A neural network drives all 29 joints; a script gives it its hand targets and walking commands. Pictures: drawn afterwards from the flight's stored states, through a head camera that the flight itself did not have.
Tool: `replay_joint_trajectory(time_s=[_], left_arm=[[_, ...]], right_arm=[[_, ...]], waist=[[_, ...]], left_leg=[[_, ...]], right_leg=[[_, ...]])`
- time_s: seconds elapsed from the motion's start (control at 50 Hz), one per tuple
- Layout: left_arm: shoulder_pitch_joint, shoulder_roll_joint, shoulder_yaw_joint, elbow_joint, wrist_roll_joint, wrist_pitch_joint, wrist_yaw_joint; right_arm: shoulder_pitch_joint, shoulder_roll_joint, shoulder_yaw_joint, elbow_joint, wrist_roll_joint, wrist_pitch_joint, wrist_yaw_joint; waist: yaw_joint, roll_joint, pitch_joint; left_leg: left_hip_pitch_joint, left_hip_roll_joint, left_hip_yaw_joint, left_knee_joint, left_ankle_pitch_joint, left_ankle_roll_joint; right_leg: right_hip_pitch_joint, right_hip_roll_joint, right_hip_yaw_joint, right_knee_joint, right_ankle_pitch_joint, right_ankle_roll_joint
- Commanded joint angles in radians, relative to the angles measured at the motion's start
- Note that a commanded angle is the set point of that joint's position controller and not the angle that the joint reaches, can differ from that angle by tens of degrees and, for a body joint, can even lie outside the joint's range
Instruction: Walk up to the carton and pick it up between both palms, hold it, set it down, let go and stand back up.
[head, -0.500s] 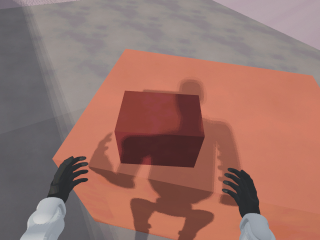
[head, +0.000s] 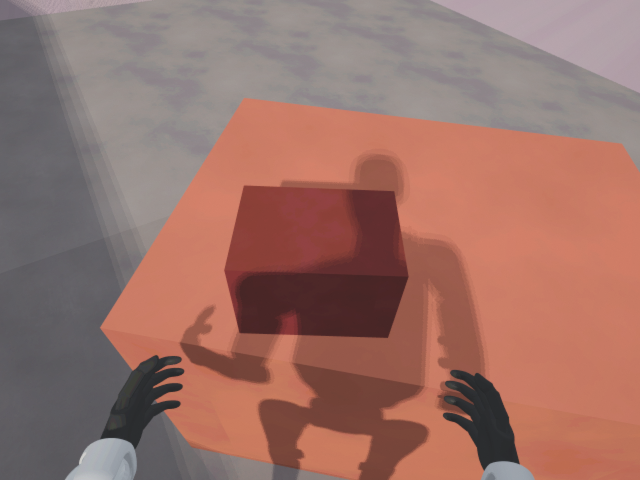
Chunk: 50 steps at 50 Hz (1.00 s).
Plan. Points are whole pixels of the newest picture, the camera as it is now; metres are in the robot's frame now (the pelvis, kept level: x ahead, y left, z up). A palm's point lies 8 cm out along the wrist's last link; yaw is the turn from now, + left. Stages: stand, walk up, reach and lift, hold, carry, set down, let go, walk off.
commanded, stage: set down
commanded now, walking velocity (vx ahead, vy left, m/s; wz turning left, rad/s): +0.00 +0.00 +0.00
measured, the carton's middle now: (316, 262) +0.44 +0.04 -0.01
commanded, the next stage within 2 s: let go in 0.58 s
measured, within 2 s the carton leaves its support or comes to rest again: neither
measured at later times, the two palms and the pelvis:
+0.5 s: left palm (142, 468) +0.14 +0.23 -0.07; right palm out of the picture +0.16 -0.21 -0.07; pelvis +0.00 +0.00 +0.00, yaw +0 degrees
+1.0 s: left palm (159, 459) +0.16 +0.22 -0.08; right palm out of the picture +0.14 -0.23 -0.09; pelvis +0.00 -0.01 +0.00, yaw +0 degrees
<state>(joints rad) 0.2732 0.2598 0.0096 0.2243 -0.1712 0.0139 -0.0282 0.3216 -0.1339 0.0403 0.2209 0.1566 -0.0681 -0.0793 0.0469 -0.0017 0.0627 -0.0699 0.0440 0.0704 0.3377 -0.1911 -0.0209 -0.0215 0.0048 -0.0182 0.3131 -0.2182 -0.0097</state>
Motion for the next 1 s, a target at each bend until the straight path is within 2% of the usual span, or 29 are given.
replay_joint_trajectory(time_s=[0.0, 0.04, 0.06, 0.08, 0.12, 0.14, 0.16, 0.18, 0.22, 0.24, 0.26, 0.28, 0.3, 0.32, 0.36, 0.38, 0.4, 0.42, 0.44, 0.48, 0.5, 0.52, 0.54, 0.56, 0.68, 0.7, 0.72, 0.8, 0.98], left_arm=[[-0.098, 0.122, 0.052, -0.153, 0.017, -0.059, 0.009], [-0.077, 0.124, 0.029, -0.127, 0.023, -0.074, 0.024], [-0.064, 0.094, 0.020, -0.027, 0.057, -0.039, 0.023], [-0.102, 0.114, 0.035, -0.151, 0.028, -0.052, 0.033], [-0.099, 0.116, 0.027, -0.149, 0.031, -0.063, 0.046], [-0.093, 0.106, 0.031, -0.068, 0.060, -0.044, 0.046], [-0.134, 0.107, 0.030, -0.194, 0.015, -0.051, 0.054], [-0.052, 0.080, 0.013, -0.030, 0.064, -0.025, 0.051], [-0.095, 0.093, 0.008, -0.177, 0.032, -0.052, 0.055], [-0.054, 0.088, 0.007, -0.121, 0.056, -0.057, 0.059], [-0.030, 0.072, -0.003, 0.053, 0.105, -0.015, 0.047], [-0.046, 0.070, 0.013, -0.017, 0.094, -0.022, 0.047], [-0.021, 0.046, 0.005, 0.101, 0.130, 0.032, 0.039], [-0.040, 0.071, 0.018, -0.052, 0.070, 0.018, 0.035], [-0.043, 0.070, 0.029, 0.001, 0.116, 0.002, 0.040], [-0.061, 0.048, 0.023, -0.030, 0.100, -0.016, 0.040], [-0.020, 0.044, 0.019, 0.103, 0.155, 0.014, 0.036], [-0.031, 0.050, 0.033, 0.099, 0.163, 0.030, 0.032], [-0.085, 0.069, 0.033, 0.003, 0.125, 0.018, 0.034], [-0.085, 0.048, 0.020, 0.071, 0.139, 0.023, 0.043], [-0.091, 0.060, 0.034, 0.018, 0.128, 0.019, 0.046], [-0.089, 0.036, 0.020, 0.130, 0.177, 0.044, 0.048], [-0.107, 0.068, 0.034, 0.034, 0.139, 0.034, 0.046], [-0.098, 0.068, 0.024, 0.123, 0.160, 0.048, 0.042], [-0.144, 0.064, 0.026, 0.032, 0.137, 0.032, 0.056], [-0.127, 0.055, 0.014, 0.119, 0.160, 0.052, 0.054], [-0.152, 0.053, 0.007, 0.199, 0.170, 0.077, 0.042], [-0.164, 0.057, 0.029, 0.163, 0.168, 0.079, 0.035], [-0.177, 0.052, 0.040, 0.181, 0.179, 0.088, 0.039]], right_arm=[[-0.125, -0.096, -0.047, -0.193, -0.027, -0.076, 0.017], [-0.094, -0.094, -0.065, -0.158, -0.034, -0.078, 0.026], [-0.086, -0.099, -0.048, -0.037, -0.063, -0.054, 0.037], [-0.116, -0.077, -0.068, -0.153, -0.032, -0.068, 0.038], [-0.078, -0.069, -0.048, -0.129, -0.035, -0.075, 0.042], [-0.094, -0.096, -0.059, -0.024, -0.053, -0.062, 0.047], [-0.128, -0.064, -0.060, -0.164, -0.026, -0.073, 0.042], [-0.058, -0.109, -0.057, 0.026, -0.067, -0.058, 0.051], [-0.107, -0.086, -0.072, -0.104, -0.031, -0.100, 0.049], [-0.070, -0.118, -0.081, -0.030, -0.051, -0.108, 0.054], [-0.083, -0.140, -0.072, 0.147, -0.087, -0.087, 0.060], [-0.083, -0.128, -0.079, 0.084, -0.079, -0.104, 0.066], [-0.105, -0.137, -0.073, 0.205, -0.095, -0.079, 0.065], [-0.104, -0.086, -0.062, 0.046, -0.061, -0.102, 0.052], [-0.095, -0.127, -0.062, 0.144, -0.082, -0.124, 0.056], [-0.122, -0.116, -0.062, 0.108, -0.077, -0.145, 0.060], [-0.106, -0.150, -0.058, 0.257, -0.106, -0.127, 0.072], [-0.128, -0.152, -0.069, 0.253, -0.103, -0.119, 0.076], [-0.163, -0.119, -0.071, 0.139, -0.094, -0.136, 0.069], [-0.148, -0.139, -0.080, 0.223, -0.129, -0.146, 0.071], [-0.152, -0.125, -0.076, 0.181, -0.127, -0.154, 0.068], [-0.162, -0.160, -0.096, 0.314, -0.162, -0.148, 0.079], [-0.181, -0.125, -0.087, 0.194, -0.142, -0.166, 0.076], [-0.167, -0.152, -0.097, 0.314, -0.172, -0.159, 0.078], [-0.193, -0.121, -0.085, 0.283, -0.126, -0.188, 0.079], [-0.185, -0.126, -0.086, 0.380, -0.143, -0.174, 0.085], [-0.227, -0.157, -0.120, 0.443, -0.187, -0.159, 0.091], [-0.228, -0.158, -0.107, 0.414, -0.186, -0.183, 0.088], [-0.238, -0.156, -0.095, 0.401, -0.179, -0.179, 0.093]], waist=[[0.009, 0.037, -0.084], [0.012, 0.035, -0.062], [-0.001, 0.058, 0.013], [0.012, 0.031, -0.080], [0.007, 0.033, -0.071], [-0.006, 0.055, -0.040], [0.002, 0.040, -0.094], [-0.011, 0.055, -0.036], [-0.006, 0.030, -0.117], [-0.024, 0.023, -0.139], [-0.036, 0.046, -0.066], [-0.011, 0.024, -0.115], [-0.031, 0.054, -0.051], [-0.004, -0.006, -0.102], [-0.012, 0.018, -0.120], [-0.004, 0.022, -0.110], [-0.017, 0.036, -0.046], [-0.004, 0.030, -0.042], [-0.008, 0.010, -0.094], [-0.019, 0.001, -0.064], [-0.014, -0.005, -0.088], [-0.028, 0.015, -0.040], [-0.013, -0.023, -0.114], [-0.032, -0.018, -0.054], [-0.019, 0.022, -0.111], [-0.040, 0.051, -0.072], [-0.076, 0.006, -0.074], [-0.040, -0.009, -0.105], [-0.038, -0.011, -0.080]], left_leg=[[0.135, -0.042, -0.025, 0.006, 0.331, -0.019], [0.119, -0.038, -0.024, -0.009, 0.275, -0.019], [0.122, -0.032, -0.028, -0.011, 0.245, -0.023], [0.129, -0.033, -0.026, -0.010, 0.244, -0.014], [0.122, -0.038, -0.022, 0.001, 0.249, -0.013], [0.136, -0.040, -0.025, 0.005, 0.229, -0.021], [0.126, -0.040, -0.017, 0.006, 0.240, -0.014], [0.137, -0.043, -0.029, 0.008, 0.248, -0.021], [0.137, -0.043, -0.023, 0.025, 0.295, -0.027], [0.165, -0.038, -0.035, 0.030, 0.330, -0.031], [0.182, -0.034, -0.036, 0.039, 0.328, -0.038], [0.191, -0.032, -0.028, 0.025, 0.322, -0.033], [0.195, -0.029, -0.028, 0.029, 0.324, -0.034], [0.184, -0.042, -0.022, 0.033, 0.342, -0.024], [0.177, -0.051, -0.026, 0.041, 0.378, -0.033], [0.149, -0.047, -0.026, 0.045, 0.382, -0.038], [0.167, -0.048, -0.032, 0.035, 0.357, -0.041], [0.181, -0.043, -0.022, 0.030, 0.331, -0.037], [0.173, -0.043, -0.015, 0.023, 0.304, -0.023], [0.153, -0.050, -0.017, 0.030, 0.273, -0.029], [0.166, -0.052, -0.006, 0.029, 0.268, -0.028], [0.149, -0.045, -0.012, 0.027, 0.268, -0.029], [0.154, -0.046, -0.005, 0.031, 0.263, -0.016], [0.145, -0.047, -0.009, 0.032, 0.255, -0.017], [0.144, -0.046, -0.002, 0.031, 0.266, -0.015], [0.140, -0.039, -0.004, 0.026, 0.234, -0.015], [0.161, -0.036, -0.004, 0.051, 0.191, -0.016], [0.138, -0.039, -0.002, 0.047, 0.224, -0.008], [0.132, -0.048, 0.007, 0.031, 0.191, -0.006]], right_leg=[[-0.146, 0.001, 0.036, -0.073, 0.153, -0.013], [-0.171, 0.003, 0.035, -0.080, 0.088, -0.017], [-0.212, 0.003, 0.029, -0.085, 0.044, -0.027], [-0.173, 0.002, 0.036, -0.077, 0.069, -0.018], [-0.185, -0.005, 0.037, -0.069, 0.090, -0.012], [-0.201, -0.001, 0.032, -0.073, 0.067, -0.018], [-0.156, -0.010, 0.047, -0.070, 0.105, -0.012], [-0.209, 0.006, 0.023, -0.067, 0.103, -0.018], [-0.163, -0.003, 0.033, -0.055, 0.152, -0.009], [-0.189, 0.009, 0.022, -0.041, 0.181, -0.018], [-0.213, 0.013, 0.017, -0.057, 0.157, -0.026], [-0.200, 0.021, 0.014, -0.063, 0.139, -0.022], [-0.204, 0.020, 0.009, -0.070, 0.136, -0.025], [-0.147, 0.011, 0.016, -0.068, 0.190, -0.006], [-0.142, 0.015, 0.013, -0.051, 0.250, -0.002], [-0.128, 0.019, 0.010, -0.039, 0.225, -0.005], [-0.184, 0.018, 0.001, -0.055, 0.196, -0.011], [-0.181, 0.025, 0.003, -0.066, 0.167, -0.011], [-0.155, 0.015, 0.009, -0.065, 0.158, 0.000], [-0.188, 0.020, -0.004, -0.048, 0.139, 0.001], [-0.179, 0.013, 0.002, -0.049, 0.153, 0.006], [-0.214, 0.021, -0.008, -0.044, 0.136, -0.004], [-0.171, 0.010, -0.001, -0.035, 0.166, 0.009], [-0.202, 0.012, -0.004, -0.035, 0.176, 0.007], [-0.167, 0.000, 0.000, -0.027, 0.183, 0.011], [-0.200, 0.009, -0.008, -0.037, 0.145, 0.003], [-0.246, 0.007, -0.009, -0.037, 0.127, 0.002], [-0.188, 0.006, -0.013, -0.017, 0.200, 0.014], [-0.190, 0.004, -0.003, -0.030, 0.208, 0.015]])
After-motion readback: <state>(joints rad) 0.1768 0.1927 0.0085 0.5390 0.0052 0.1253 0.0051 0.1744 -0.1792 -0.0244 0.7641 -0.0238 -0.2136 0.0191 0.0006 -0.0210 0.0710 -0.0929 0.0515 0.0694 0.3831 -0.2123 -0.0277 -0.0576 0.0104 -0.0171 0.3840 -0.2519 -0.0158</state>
